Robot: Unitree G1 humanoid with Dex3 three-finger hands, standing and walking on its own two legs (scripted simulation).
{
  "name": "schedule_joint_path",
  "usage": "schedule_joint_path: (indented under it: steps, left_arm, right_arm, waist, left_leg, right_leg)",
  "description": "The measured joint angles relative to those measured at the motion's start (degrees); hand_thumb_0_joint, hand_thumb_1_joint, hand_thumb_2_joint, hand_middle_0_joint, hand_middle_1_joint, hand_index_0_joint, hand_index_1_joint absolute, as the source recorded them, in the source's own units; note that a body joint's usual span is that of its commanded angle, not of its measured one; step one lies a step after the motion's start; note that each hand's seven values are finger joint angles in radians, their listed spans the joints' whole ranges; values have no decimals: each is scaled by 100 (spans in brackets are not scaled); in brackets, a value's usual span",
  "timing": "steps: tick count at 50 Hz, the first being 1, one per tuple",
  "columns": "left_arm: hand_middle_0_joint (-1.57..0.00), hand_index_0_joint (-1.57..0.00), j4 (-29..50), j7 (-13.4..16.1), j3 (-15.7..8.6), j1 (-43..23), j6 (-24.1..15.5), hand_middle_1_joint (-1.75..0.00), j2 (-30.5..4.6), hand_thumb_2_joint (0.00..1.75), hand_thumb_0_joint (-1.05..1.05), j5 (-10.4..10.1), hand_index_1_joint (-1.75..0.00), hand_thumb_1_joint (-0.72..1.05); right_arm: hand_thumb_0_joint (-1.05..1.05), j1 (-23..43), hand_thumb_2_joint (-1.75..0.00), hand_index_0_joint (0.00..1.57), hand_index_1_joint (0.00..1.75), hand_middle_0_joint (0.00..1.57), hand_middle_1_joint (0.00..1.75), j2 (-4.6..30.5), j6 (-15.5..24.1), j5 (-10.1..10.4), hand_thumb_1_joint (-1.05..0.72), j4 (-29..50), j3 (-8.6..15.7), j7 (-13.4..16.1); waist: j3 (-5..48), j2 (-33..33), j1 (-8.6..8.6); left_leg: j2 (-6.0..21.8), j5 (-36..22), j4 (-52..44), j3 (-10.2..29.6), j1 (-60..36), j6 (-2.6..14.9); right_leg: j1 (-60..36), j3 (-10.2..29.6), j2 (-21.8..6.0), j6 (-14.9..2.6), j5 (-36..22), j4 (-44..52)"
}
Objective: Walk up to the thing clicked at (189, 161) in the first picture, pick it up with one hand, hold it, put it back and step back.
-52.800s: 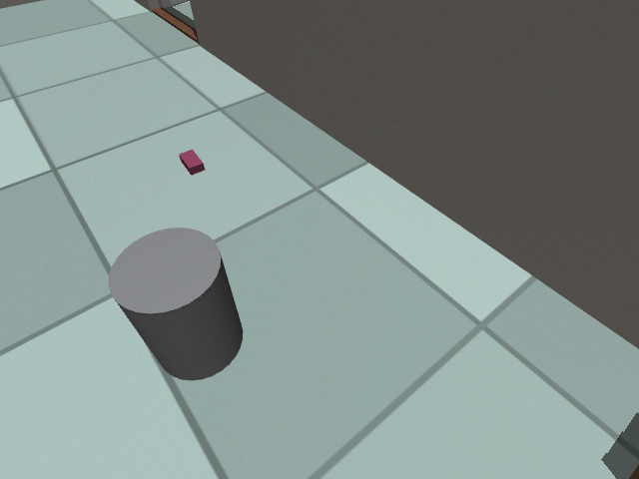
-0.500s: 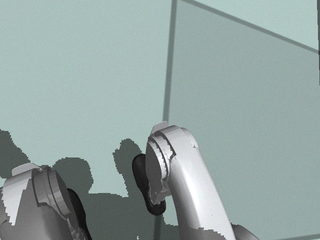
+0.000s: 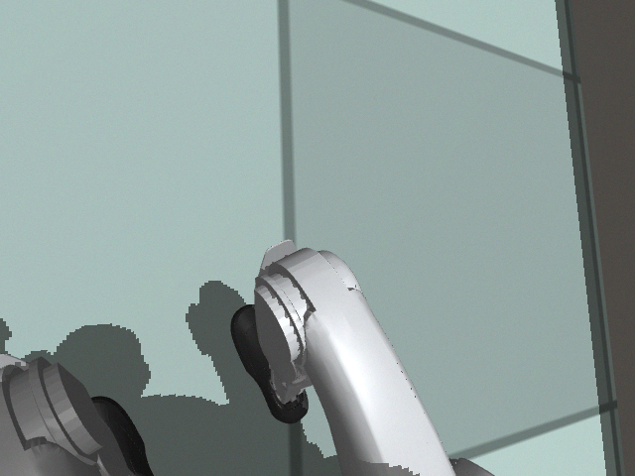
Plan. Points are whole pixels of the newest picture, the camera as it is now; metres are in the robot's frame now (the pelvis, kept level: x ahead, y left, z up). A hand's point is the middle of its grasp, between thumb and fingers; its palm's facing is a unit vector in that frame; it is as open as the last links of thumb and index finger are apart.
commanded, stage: rest palm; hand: left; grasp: from above
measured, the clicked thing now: out of the picture +0.44 +0.38 -0.29
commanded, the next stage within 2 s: close in 1.24 s
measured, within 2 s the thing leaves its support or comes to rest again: neither
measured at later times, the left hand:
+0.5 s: hand out of the picture +0.45 +0.35 -0.25, palm faces +0.03 -0.45 -0.89, open 14.0 cm
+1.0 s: hand out of the picture +0.43 +0.37 -0.26, palm faces +0.05 -0.45 -0.89, open 13.8 cm
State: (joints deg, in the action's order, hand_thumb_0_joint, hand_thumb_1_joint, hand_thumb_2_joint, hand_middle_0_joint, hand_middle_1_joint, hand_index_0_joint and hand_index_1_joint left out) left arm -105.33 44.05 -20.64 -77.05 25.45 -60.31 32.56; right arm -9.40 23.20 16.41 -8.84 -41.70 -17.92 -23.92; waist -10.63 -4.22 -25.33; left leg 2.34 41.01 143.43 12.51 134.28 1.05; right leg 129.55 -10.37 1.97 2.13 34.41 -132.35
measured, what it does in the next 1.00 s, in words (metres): stands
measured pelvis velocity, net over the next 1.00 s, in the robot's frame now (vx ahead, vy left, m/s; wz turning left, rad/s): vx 0.00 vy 0.00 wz -0.03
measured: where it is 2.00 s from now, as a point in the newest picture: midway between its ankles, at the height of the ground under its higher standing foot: (211, 431)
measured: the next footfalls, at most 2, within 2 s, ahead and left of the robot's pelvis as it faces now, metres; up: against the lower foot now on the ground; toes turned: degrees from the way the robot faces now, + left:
none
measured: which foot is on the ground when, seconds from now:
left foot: down 0.00-1.00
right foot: down 0.00-1.00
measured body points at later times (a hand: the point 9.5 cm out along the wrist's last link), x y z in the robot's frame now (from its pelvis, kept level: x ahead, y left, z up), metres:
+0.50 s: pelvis +0.01 +0.00 +0.00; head +0.32 +0.12 +0.30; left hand +0.45 +0.37 -0.20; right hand +0.03 -0.25 -0.04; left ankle +0.06 +0.12 -0.28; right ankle +0.13 -0.11 -0.28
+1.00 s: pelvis +0.00 +0.00 +0.00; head +0.31 +0.13 +0.30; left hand +0.43 +0.39 -0.21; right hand +0.02 -0.24 -0.04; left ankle +0.06 +0.12 -0.28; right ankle +0.13 -0.11 -0.28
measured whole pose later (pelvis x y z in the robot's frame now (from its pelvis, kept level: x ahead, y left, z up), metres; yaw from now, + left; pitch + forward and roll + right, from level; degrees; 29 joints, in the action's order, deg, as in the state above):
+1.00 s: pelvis +0.00 +0.00 +0.00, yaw -2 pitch +29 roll -17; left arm -101.5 46.4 -21.7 -74.1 22.3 -65.3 28.7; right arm -5.2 24.8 15.6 -9.3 -37.4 -22.5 -25.6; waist -14.3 -9.0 -25.2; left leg 1.4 42.6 145.3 15.6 133.9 0.6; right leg 127.6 -12.9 1.9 2.3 35.8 -132.3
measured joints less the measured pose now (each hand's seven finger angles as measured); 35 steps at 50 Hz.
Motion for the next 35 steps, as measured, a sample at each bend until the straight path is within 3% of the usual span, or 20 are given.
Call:
schedule_joint_path:
  steps: [7,13,21,31,35]
  left_arm:
    - [-9,-8,180,159,-207,236,-131,-103,-16,99,0,-5,-105,-53]
    - [-10,-8,243,377,-240,117,-239,-102,-168,100,0,-114,-104,-54]
    - [-10,-8,196,325,-34,-64,-225,-103,-264,103,0,-307,-106,-54]
    - [-10,-8,405,363,-144,157,-224,-104,-237,100,0,-234,-106,-52]
    - [-10,-8,465,376,-228,247,-247,-103,-290,100,0,-330,-106,-52]
  right_arm:
    - [0,43,-91,20,30,20,30,-123,20,-20,-93,51,-136,-42]
    - [0,223,-91,20,30,20,30,-3,66,-116,-93,84,-187,-130]
    - [0,409,-91,20,30,20,30,183,100,-126,-93,225,-251,-166]
    - [0,353,-91,19,30,20,30,103,-11,-24,-93,430,-337,-232]
    - [0,312,-91,19,30,20,30,55,-50,-2,-93,437,-380,-254]
  waist:
    - [-110,-294,29]
    - [-235,-365,41]
    - [-293,-325,-10]
    - [-375,-425,-44]
    - [-398,-465,-27]
  left_leg:
    - [-69,-42,-34,96,-26,-55]
    - [-119,27,-32,140,-71,-82]
    - [-108,189,66,213,-104,-77]
    - [-71,191,133,272,-68,-69]
    - [-69,165,132,276,-50,-76]
  right_leg:
    - [-92,-87,-43,-45,-4,62]
    - [-177,-127,-80,-57,99,68]
    - [-217,-182,-57,-34,220,22]
    - [-179,-223,-7,-16,160,14]
    - [-156,-225,-4,-21,129,16]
